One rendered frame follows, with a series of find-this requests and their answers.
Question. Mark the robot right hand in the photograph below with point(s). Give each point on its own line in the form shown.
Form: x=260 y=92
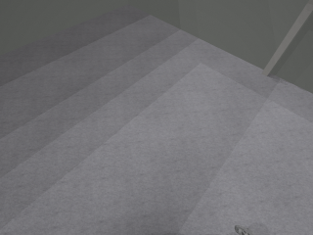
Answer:
x=242 y=230

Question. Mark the panel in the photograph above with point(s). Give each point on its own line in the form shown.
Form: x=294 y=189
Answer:
x=289 y=37

